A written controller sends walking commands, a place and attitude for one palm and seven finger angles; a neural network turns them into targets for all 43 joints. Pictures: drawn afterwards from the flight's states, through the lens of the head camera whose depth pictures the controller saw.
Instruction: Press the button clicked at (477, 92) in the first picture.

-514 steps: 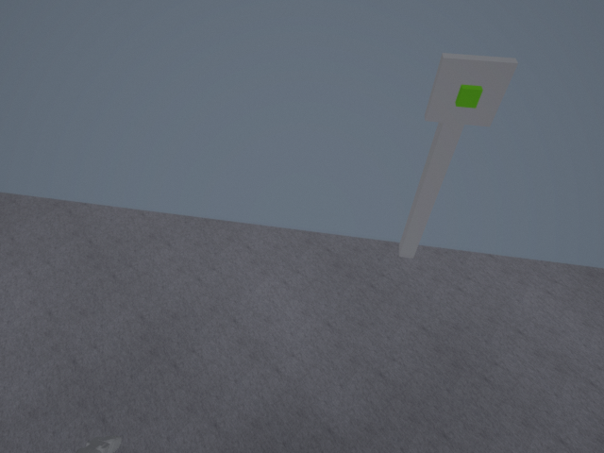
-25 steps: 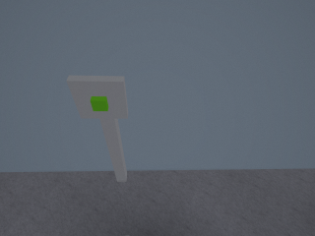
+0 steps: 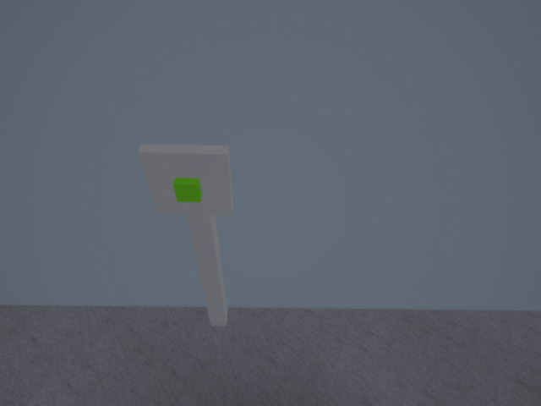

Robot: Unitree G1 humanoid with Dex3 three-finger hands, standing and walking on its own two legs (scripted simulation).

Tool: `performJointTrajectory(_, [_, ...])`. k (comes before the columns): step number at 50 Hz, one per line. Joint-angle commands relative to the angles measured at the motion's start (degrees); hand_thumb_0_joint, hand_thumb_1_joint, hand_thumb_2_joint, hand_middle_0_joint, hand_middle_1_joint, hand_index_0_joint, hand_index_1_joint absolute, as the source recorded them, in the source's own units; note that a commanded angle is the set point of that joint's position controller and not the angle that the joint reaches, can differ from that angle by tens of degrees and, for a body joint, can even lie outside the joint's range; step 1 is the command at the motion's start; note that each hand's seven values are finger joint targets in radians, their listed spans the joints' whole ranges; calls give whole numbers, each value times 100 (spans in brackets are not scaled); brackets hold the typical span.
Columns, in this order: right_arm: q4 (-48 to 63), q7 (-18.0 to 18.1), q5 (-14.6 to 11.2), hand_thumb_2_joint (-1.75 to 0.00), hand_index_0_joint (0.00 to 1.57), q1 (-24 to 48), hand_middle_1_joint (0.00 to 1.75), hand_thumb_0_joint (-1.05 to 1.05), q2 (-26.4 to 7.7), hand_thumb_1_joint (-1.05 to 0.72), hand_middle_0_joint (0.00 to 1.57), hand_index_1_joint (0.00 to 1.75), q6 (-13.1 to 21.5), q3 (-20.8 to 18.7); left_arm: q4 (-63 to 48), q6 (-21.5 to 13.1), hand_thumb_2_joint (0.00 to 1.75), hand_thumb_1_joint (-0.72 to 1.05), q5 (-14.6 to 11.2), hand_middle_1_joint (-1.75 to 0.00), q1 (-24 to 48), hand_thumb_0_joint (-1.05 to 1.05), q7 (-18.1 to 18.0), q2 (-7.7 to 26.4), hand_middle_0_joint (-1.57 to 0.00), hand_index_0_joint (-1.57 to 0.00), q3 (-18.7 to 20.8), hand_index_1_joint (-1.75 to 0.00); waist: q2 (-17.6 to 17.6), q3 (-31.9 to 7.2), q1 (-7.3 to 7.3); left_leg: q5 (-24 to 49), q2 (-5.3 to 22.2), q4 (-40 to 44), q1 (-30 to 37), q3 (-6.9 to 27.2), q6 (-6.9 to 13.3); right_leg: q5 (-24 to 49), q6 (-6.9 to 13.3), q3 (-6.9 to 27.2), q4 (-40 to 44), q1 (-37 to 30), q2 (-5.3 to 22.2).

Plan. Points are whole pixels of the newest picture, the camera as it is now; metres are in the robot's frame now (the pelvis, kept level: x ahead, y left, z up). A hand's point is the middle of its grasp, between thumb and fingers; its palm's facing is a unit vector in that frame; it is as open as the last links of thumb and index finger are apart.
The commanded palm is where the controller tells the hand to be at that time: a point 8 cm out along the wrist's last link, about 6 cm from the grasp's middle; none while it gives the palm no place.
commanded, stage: shuffle to correct the standing spot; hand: left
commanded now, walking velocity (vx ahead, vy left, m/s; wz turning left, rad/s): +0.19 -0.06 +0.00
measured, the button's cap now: (188, 189) +0.54 +0.22 -0.01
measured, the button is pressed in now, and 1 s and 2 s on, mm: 0 0 0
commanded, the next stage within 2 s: come to a stop and stand still in 0.14 s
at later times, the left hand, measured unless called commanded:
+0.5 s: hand out of the picture +0.01 +0.13 -0.18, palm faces +0.06 -0.99 -0.16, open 7.4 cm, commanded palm none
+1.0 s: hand out of the picture +0.04 +0.23 -0.17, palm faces +0.04 -0.96 -0.26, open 7.4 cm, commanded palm none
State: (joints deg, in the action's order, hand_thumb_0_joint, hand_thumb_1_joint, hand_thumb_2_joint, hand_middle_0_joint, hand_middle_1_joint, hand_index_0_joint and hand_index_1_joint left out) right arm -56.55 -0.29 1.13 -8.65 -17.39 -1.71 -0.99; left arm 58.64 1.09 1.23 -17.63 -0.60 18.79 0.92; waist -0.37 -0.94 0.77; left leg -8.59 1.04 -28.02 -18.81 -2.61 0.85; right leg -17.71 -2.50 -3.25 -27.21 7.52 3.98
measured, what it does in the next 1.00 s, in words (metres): stands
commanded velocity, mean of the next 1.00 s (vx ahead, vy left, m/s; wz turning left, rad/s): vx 0.02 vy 0.01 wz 0.04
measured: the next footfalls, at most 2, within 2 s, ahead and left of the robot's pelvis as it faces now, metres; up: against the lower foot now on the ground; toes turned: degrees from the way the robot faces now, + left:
none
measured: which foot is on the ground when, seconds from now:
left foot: down 0.00-1.00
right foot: down 0.00-1.00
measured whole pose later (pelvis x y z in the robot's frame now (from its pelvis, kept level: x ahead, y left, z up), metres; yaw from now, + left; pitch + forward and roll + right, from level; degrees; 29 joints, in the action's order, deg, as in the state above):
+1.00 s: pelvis +0.01 +0.03 -0.01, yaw +1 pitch -2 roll -1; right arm -53.9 0.3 0.8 -12.5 -10.1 -1.5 -0.3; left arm 56.3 0.9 1.4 -17.3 -1.7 12.7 0.1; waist -1.5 0.2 0.6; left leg -11.0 -1.9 -32.5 -20.4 -2.8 4.2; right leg -22.6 0.4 0.8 -33.0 10.8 2.6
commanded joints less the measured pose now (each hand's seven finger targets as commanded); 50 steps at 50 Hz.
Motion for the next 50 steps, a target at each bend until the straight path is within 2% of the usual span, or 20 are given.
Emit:
performJointTrajectory(1, [156, -12, 14, -90, 20, -227, 30, 0, -406, -90, 20, 30, 100, -70, -100, -85, 90, 90, 2, -30, -487, 0, -29, 374, -20, -20, 18, -30, 200, 594, -97, -1601, 317, 409, 226, 492, -46, -1136, 469, 467, 867, 926, 278])
performJointTrajectory(8, [-82, -3, -21, -90, 20, -711, 30, 0, -145, -90, 20, 30, 174, -132, 45, -132, 90, 90, -9, -30, -884, 0, -79, 140, -20, -20, 68, -30, 144, 1050, -124, -1758, 206, -36, -243, 378, 92, -1523, 563, 267, 547, 975, 347])
performJointTrajectory(10, [-213, 25, -28, -90, 20, -1014, 30, 0, -109, -90, 20, 30, 211, -170, 90, -148, 90, 90, -15, -30, -1002, 0, -78, -62, -20, -20, 60, -30, -299, 940, -183, -1920, 388, 333, -1, 743, 195, -1352, 501, 6, 102, 1064, 135])
performJointTrajectory(12, [-389, 70, -36, -90, 20, -1408, 30, 0, -261, -90, 20, 30, 250, -264, 131, -178, 90, 90, 3, -30, -1137, 0, -72, -364, -20, -20, 32, -30, -923, 755, -239, -2190, 956, 1084, 395, 1741, 527, -862, 373, -416, -852, 1275, -243])
performJointTrajectory(14, [-449, 151, -52, -90, 20, -1482, 30, 0, -240, -90, 20, 30, 282, -291, 90, -211, 90, 90, 29, -30, -1092, 0, -81, -631, -20, -20, -16, -30, -974, 636, -169, -1415, 1269, 1187, 756, 2184, 836, -813, 358, -289, -1069, 1630, -248])
performJointTrajectory(17, [-438, 210, -101, -90, 20, -1107, 30, 0, 205, -90, 20, 30, 283, -162, 266, -242, 90, 90, -14, -30, -1471, 0, -153, -728, -20, -20, 10, -30, -239, 337, 128, 305, 780, 269, -79, 958, 441, 429, 377, 96, 302, 186, 39])
performJointTrajectory(19, [-348, 182, -109, -90, 20, -890, 30, 0, 626, -90, 20, 30, 282, -47, 384, -297, 90, 90, -49, -30, -1546, 0, -235, -453, -20, -20, 58, -30, 1104, 436, 72, 6, 146, -486, -418, -2, 20, 2486, 493, 556, 658, -186, 774])
performJointTrajectory(21, [-394, 165, -86, -90, 20, -902, 30, 0, 668, -90, 20, 30, 246, -36, 322, -321, 90, 90, -33, -30, -1389, 0, -274, -442, -20, -20, 52, -30, 1013, 451, 17, -231, 176, -475, -270, -111, -56, 4125, 544, 465, 383, -293, 942])
performJointTrajectory(23, [-472, 175, -107, -90, 20, -1012, 30, 0, 668, -90, 20, 30, 230, -39, 260, -297, 90, 90, -35, -30, -1339, 0, -298, -386, -20, -20, 92, -30, 573, 266, 15, 189, 162, -486, -106, -132, -68, 4600, 527, 391, 131, -494, 904])
performJointTrajectory(28, [-320, 189, -101, -90, 20, -860, 30, 0, 508, -90, 20, 30, 167, -138, 79, -167, 90, 90, -3, -30, -1092, 0, -329, -316, -20, -20, 189, -30, 532, 398, -6, 1224, 177, -510, 170, -102, -22, 4201, 520, 259, -159, -182, 797])
performJointTrajectory(32, [-298, 202, -100, -90, 20, -894, 30, 0, 162, -90, 20, 30, 177, -215, -107, -99, 90, 90, 1, -30, -783, 0, -323, -509, -20, -20, 130, -30, -142, 124, -84, 2738, 606, -224, 1035, 531, 273, 1725, 215, -61, -226, 491, 254])
performJointTrajectory(33, [211, 182, -87, -90, 20, -334, 30, 0, 142, -90, 20, 30, 310, -108, 66, -316, 90, 90, -5, -30, -1049, 0, -427, -446, -20, -20, 86, -30, 383, 468, 74, 2679, 543, -1399, 741, 560, 251, 3235, 251, 662, 434, 863, 383])
performJointTrajectory(34, [317, 107, -77, -90, 20, -757, 30, 0, 279, -90, 20, 30, 259, -123, -249, -327, 90, 90, 44, -30, -613, 0, -370, -224, -20, -20, 129, -30, 633, 318, -241, 75, 356, -1049, 30, 389, 164, 2184, 509, 557, 383, 412, 755])
performJointTrajectory(35, [359, 84, -42, -90, 20, -708, 30, 0, 311, -90, 20, 30, 206, -90, -362, -323, 90, 90, 42, -30, -348, 0, -331, -247, -20, -20, 93, -30, 394, 298, -279, -498, 193, -808, 75, 191, 104, 1439, 658, 598, 307, 553, 725])
performJointTrajectory(36, [364, 61, 14, -90, 20, -803, 30, 0, 276, -90, 20, 30, 225, -89, -450, -310, 90, 90, 60, -30, -202, 0, -319, -262, -20, -20, 124, -30, -340, 201, -305, 32, 249, -500, 290, 271, 119, 1269, 666, 331, -131, 548, 550])
performJointTrajectory(38, [455, 81, 0, -90, 20, -778, 30, 0, -44, -90, 20, 30, 253, -107, -437, -206, 90, 90, -8, -30, -441, 0, -265, -302, -20, -20, 83, -30, -1238, -96, -121, 1190, 690, -40, 541, 1114, 476, -205, 423, -88, -732, 605, -129])
performJointTrajectory(40, [606, 117, -23, -90, 20, -499, 30, 0, -155, -90, 20, 30, 198, -116, -364, -125, 90, 90, 1, -30, -594, 0, -217, -414, -20, -20, 20, -30, -829, 268, 39, -337, 795, 484, 28, 1394, 637, -973, 409, -72, -554, 651, -278])
performJointTrajectory(43, [693, 73, -17, -90, 20, -328, 30, 0, -72, -90, 20, 30, 146, -97, -363, -112, 90, 90, 31, -30, -433, 0, -170, -313, -20, -20, -30, -30, -159, 715, 20, -1974, 485, 769, -398, 1151, 402, -1030, 483, 232, -7, 783, -130])
performJointTrajectory(47, [584, 49, 14, -90, 20, -481, 30, 0, -181, -90, 20, 30, 130, -126, -406, -66, 90, 90, 33, -30, -453, 0, -148, -175, -20, -20, -11, -30, -418, 606, -3, -2715, 562, 1321, -263, 1434, 377, -1088, 459, 216, -220, 904, -274])
performJointTrajectory(50, [560, 54, 0, -90, 20, -401, 30, 0, -138, -90, 20, 30, 130, -140, -294, -90, 90, 90, 40, -30, -717, 0, -137, -219, -20, -20, -29, -30, -137, 458, 101, -2716, 562, 1420, -293, 1413, 387, -935, 497, 359, -55, 715, -298])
